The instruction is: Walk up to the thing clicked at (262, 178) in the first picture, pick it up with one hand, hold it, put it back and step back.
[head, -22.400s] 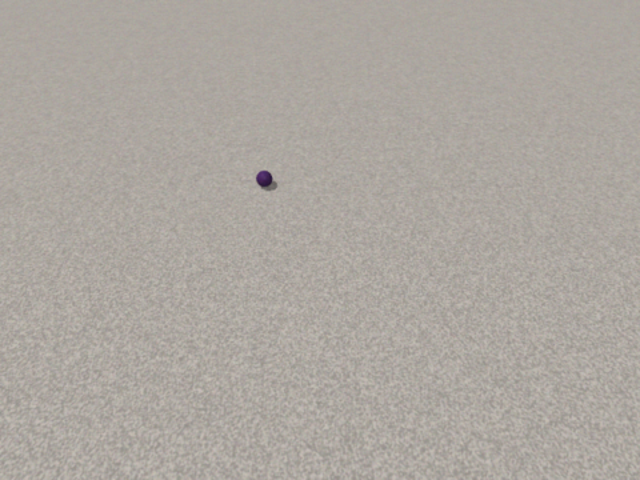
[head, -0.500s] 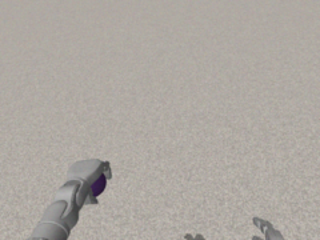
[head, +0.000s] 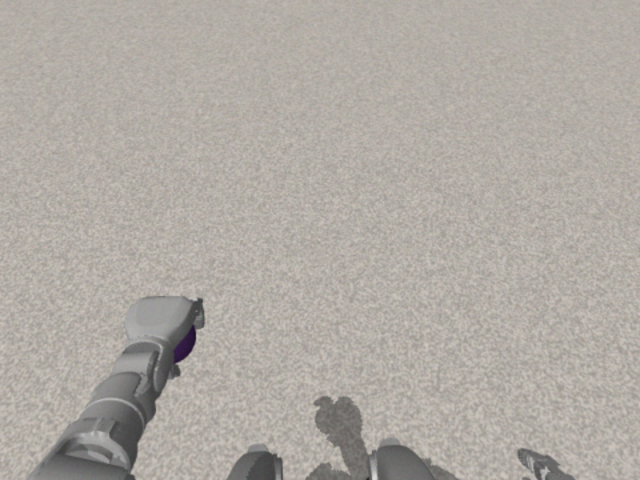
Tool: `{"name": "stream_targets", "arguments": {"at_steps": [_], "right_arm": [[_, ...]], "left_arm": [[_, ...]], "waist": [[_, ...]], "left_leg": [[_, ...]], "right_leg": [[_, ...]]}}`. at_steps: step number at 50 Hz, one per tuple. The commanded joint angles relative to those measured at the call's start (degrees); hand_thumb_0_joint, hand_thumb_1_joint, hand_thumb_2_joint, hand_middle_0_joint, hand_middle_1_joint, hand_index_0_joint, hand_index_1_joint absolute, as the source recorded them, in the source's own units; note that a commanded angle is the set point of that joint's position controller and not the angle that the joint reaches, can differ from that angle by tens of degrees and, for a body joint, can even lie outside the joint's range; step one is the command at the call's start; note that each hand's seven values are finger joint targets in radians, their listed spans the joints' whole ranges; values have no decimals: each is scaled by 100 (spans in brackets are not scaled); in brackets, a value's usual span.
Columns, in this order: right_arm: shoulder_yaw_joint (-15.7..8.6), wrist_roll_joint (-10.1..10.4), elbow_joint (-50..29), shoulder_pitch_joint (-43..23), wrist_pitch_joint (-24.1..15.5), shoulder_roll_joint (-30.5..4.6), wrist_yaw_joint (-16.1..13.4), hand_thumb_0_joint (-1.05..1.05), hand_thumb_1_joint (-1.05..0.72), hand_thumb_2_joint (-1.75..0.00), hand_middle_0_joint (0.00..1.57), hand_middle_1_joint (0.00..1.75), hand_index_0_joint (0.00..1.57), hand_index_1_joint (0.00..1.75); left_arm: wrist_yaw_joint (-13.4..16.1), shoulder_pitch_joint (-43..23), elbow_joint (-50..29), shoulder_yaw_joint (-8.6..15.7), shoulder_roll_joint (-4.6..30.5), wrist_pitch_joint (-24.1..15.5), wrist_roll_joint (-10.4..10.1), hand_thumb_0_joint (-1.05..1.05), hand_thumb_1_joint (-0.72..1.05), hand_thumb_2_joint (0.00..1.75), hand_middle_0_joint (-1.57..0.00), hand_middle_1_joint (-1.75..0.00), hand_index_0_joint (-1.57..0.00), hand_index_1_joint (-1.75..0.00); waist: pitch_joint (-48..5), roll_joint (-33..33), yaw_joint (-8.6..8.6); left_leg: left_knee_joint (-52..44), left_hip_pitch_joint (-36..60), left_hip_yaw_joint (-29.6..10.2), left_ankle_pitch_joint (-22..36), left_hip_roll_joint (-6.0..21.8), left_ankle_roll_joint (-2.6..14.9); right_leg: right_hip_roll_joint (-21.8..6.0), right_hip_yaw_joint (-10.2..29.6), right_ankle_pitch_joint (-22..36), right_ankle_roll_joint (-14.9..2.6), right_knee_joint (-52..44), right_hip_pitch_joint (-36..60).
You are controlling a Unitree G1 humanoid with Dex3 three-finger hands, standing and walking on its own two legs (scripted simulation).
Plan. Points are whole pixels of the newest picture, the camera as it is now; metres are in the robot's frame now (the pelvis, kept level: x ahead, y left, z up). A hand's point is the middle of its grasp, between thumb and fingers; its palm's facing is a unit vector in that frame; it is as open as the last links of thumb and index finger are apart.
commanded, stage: crouch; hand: left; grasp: from above
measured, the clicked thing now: (168, 337) +0.35 +0.23 -0.11
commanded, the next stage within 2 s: lower in 1.48 s
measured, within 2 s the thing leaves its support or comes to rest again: neither
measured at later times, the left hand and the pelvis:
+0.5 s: hand (206, 368) +0.37 +0.23 -0.35, palm faces -0.46 +0.00 -0.89, open 9.2 cm; pelvis -0.04 +0.01 -0.20, yaw -1 degrees
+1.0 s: hand (215, 376) +0.38 +0.24 -0.46, palm faces -0.46 -0.03 -0.89, open 9.2 cm; pelvis -0.05 +0.00 -0.29, yaw -3 degrees
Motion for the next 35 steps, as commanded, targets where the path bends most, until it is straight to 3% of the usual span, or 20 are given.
{"name": "stream_targets", "arguments": {"at_steps": [1, 4, 5, 7, 9, 10, 13, 14, 16, 17, 18, 20, 22, 26, 28, 30, 32, 35], "right_arm": [[-357, -94, -420, 315, -290, -885, -54, 0, -90, -90, 20, 30, 20, 30], [-372, -150, -326, 393, -380, -910, -97, 0, -90, -90, 20, 30, 20, 30], [-388, -170, -306, 402, -407, -943, -100, 0, -90, -90, 20, 30, 20, 30], [-398, -200, -264, 444, -441, -898, -119, 0, -90, -90, 20, 30, 20, 30], [-391, -241, -213, 490, -474, -932, -132, 0, -90, -90, 20, 30, 20, 30], [-393, -272, -186, 457, -501, -903, -130, 0, -90, -90, 20, 30, 20, 30], [-376, -311, -138, 470, -541, -929, -128, 0, -90, -90, 20, 30, 20, 30], [-373, -329, -132, 462, -573, -940, -107, 0, -90, -90, 20, 30, 20, 30], [-348, -354, -102, 505, -623, -926, -58, 0, -90, -90, 20, 30, 20, 30], [-356, -351, -93, 504, -645, -932, -49, 0, -90, -90, 20, 30, 20, 30], [-344, -357, -70, 493, -660, -949, -39, 0, -90, -90, 20, 30, 20, 30], [-319, -376, -30, 492, -695, -951, 2, 0, -90, -90, 20, 30, 20, 30], [-287, -415, 57, 584, -761, -957, 63, 0, -90, -90, 20, 30, 20, 30], [-297, -478, 137, 646, -801, -1018, 185, 0, -90, -90, 20, 30, 20, 30], [-274, -515, 168, 639, -827, -977, 255, 0, -90, -90, 20, 30, 20, 30], [-310, -534, 223, 669, -819, -1030, 270, 0, -91, -90, 20, 30, 20, 30], [-290, -575, 227, 675, -837, -1032, 336, 0, -91, -90, 20, 30, 20, 30], [-304, -597, 248, 679, -832, -1066, 391, 0, -91, -90, 20, 30, 20, 30]], "left_arm": [[507, -2177, -521, 430, 1097, -40, 92, 0, 49, 81, -85, -83, -88, -80], [595, -2290, -250, 499, 1129, 2, 103, 0, 48, 78, -86, -77, -89, -75], [614, -2457, -416, 616, 1335, -5, 96, 0, 47, 79, -85, -80, -87, -77], [649, -2474, -365, 673, 1344, 55, 67, 0, 49, 80, -87, -81, -89, -78], [675, -2661, -292, 823, 1555, 89, 104, 0, 46, 84, -86, -82, -88, -80], [660, -2702, -181, 769, 1447, 101, 57, 0, 47, 84, -85, -83, -88, -81], [608, -2984, -39, 872, 1715, 77, 63, 0, 49, 86, -87, -83, -89, -81], [590, -3038, -110, 940, 1810, 27, 51, 0, 51, 86, -87, -85, -90, -82], [532, -2995, 82, 909, 1670, -32, 28, 0, 54, 89, -89, -88, -92, -85], [521, -3297, -178, 923, 1802, -110, 42, 0, 54, 88, -89, -86, -92, -84], [524, -3145, 43, 985, 1901, -139, 95, 0, 56, 88, -90, -86, -93, -84], [546, -3315, -44, 1009, 1977, -238, 147, 0, 58, 85, -91, -86, -94, -83], [568, -3155, 187, 983, 1789, -279, 182, 0, 61, 85, -91, -88, -96, -83], [680, -3359, -82, 1120, 2027, -358, 291, 0, 59, 90, -93, -87, -96, -84], [717, -3312, 89, 998, 1792, -358, 290, 0, 59, 89, -93, -88, -96, -84], [801, -3558, -52, 1137, 2028, -361, 331, 0, 57, 91, -93, -85, -95, -83], [831, -3238, 177, 1113, 1854, -312, 332, 0, 58, 89, -92, -86, -95, -83], [861, -3528, 78, 1113, 1910, -314, 339, 0, 55, 89, -92, -84, -94, -82]], "waist": [[-2217, 500, -102], [-2682, 400, -224], [-2900, 475, -191], [-3236, 482, -194], [-3238, 405, -269], [-3173, 409, -314], [-3253, 348, -418], [-3366, 411, -384], [-3348, 295, -492], [-3540, 462, -462], [-3514, 469, -440], [-3658, 593, -466], [-3717, 485, -574], [-4200, 978, -487], [-4041, 1000, -575], [-4227, 1075, -556], [-4077, 1152, -552], [-4191, 1240, -621]], "left_leg": [[264, 205, -64, 739, -262, 22], [920, -481, -110, 588, -249, 74], [1106, -655, -123, 554, -252, 78], [1432, -964, -65, 518, -268, 109], [1645, -1433, -102, 213, -260, 106], [1770, -1641, -101, -52, -267, 112], [2135, -2143, -115, -537, -272, 133], [2255, -2260, -138, -573, -283, 128], [2545, -2586, -188, -685, -286, 148], [2631, -2604, -196, -763, -293, 141], [2724, -2663, -225, -856, -297, 135], [3013, -2939, -193, -852, -317, 145], [3289, -3001, -266, -620, -305, 156], [3591, -2760, -315, -186, -281, 102], [3764, -2836, -321, -154, -260, 100], [3921, -2899, -314, -102, -261, 101], [4000, -2902, -357, 30, -253, 74], [4241, -2905, -332, 274, -233, 82]], "right_leg": [[259, -170, 672, -379, 382, -601], [267, -200, 547, -382, 1010, -1135], [253, -196, 521, -385, 1200, -1278], [234, -191, 493, -378, 1457, -1424], [227, -198, 253, -378, 1726, -1714], [215, -196, 41, -370, 1805, -1944], [227, -196, -447, -380, 2076, -2380], [228, -206, -515, -387, 2237, -2480], [212, -258, -616, -383, 2494, -2850], [228, -260, -720, -396, 2589, -2950], [222, -278, -816, -400, 2700, -3153], [231, -289, -798, -405, 2939, -3379], [205, -365, -548, -387, 3197, -3657], [195, -444, -221, -416, 3658, -4048], [195, -485, -170, -405, 3796, -4247], [198, -489, -109, -405, 3954, -4354], [161, -528, -35, -401, 4138, -4517], [178, -530, 169, -395, 4301, -4609]]}}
